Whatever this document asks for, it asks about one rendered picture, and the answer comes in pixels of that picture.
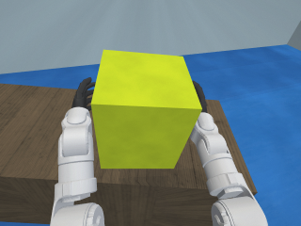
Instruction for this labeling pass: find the robot left upper arm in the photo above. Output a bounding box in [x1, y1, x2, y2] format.
[51, 202, 105, 226]

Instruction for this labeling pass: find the robot right upper arm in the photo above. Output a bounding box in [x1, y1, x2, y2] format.
[211, 196, 267, 226]

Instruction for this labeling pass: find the right robot hand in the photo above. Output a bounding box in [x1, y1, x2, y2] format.
[192, 80, 208, 113]

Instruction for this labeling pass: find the left robot hand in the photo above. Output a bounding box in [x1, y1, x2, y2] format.
[71, 77, 96, 111]

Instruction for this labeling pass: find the carton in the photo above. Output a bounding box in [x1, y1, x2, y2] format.
[91, 49, 202, 169]

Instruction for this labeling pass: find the pedestal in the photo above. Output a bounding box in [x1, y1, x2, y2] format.
[0, 83, 258, 226]

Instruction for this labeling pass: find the robot left forearm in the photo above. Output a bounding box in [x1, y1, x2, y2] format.
[50, 106, 97, 226]

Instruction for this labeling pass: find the robot right forearm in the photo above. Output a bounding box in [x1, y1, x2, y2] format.
[189, 112, 268, 226]

